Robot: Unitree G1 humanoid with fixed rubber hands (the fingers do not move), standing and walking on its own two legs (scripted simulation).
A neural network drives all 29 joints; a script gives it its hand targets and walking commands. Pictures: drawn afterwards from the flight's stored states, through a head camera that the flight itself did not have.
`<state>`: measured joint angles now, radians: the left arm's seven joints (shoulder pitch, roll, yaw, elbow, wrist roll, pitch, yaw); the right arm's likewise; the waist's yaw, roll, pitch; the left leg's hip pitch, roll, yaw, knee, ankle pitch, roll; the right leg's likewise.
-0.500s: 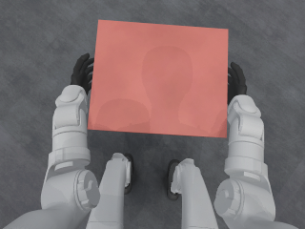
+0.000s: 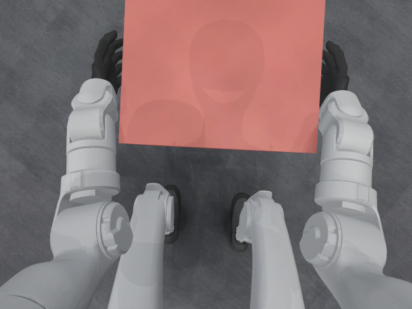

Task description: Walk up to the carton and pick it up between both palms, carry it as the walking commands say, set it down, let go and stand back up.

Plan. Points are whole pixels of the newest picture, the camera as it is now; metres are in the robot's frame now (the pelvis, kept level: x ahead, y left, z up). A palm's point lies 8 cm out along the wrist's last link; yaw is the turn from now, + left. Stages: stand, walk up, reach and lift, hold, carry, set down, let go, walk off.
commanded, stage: set down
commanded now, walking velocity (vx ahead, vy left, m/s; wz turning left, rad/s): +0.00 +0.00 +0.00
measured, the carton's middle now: (216, 88) +0.49 +0.01 -0.18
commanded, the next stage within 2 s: none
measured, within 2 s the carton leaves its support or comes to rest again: rests again in 1.80 s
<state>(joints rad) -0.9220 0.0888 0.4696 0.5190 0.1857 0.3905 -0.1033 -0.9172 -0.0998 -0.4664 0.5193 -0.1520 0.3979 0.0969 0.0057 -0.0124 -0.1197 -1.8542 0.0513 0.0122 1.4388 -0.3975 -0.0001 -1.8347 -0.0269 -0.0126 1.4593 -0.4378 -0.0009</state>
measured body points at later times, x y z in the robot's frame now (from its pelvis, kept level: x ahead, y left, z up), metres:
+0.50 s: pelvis -0.02 +0.00 -0.07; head +0.32 +0.01 +0.23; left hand +0.51 +0.20 -0.20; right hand +0.51 -0.19 -0.20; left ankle +0.10 +0.13 -0.54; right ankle +0.09 -0.12 -0.54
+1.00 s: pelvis -0.02 +0.00 -0.14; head +0.34 +0.01 +0.12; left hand +0.54 +0.20 -0.29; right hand +0.54 -0.18 -0.28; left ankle +0.10 +0.13 -0.54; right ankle +0.09 -0.12 -0.54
